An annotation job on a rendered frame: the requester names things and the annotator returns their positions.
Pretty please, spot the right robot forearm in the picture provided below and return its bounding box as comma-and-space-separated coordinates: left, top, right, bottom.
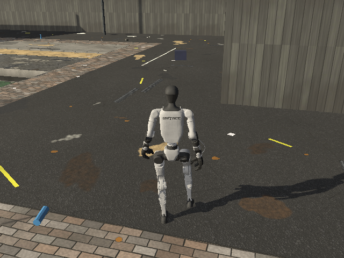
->
191, 132, 202, 158

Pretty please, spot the robot right upper arm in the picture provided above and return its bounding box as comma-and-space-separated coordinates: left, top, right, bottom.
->
183, 109, 196, 139

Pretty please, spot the left robot forearm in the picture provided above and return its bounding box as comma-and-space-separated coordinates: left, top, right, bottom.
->
142, 130, 152, 151

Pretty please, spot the humanoid robot torso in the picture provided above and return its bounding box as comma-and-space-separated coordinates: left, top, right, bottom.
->
159, 106, 184, 161

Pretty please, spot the left robot hand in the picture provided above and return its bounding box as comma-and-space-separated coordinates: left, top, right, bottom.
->
141, 148, 154, 159

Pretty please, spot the robot left upper arm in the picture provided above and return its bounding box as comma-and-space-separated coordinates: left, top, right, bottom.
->
146, 109, 161, 138

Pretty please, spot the robot left thigh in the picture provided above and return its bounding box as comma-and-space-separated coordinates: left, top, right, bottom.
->
153, 150, 167, 191

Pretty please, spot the right robot hand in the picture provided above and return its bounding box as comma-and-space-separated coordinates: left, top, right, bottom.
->
191, 157, 203, 171

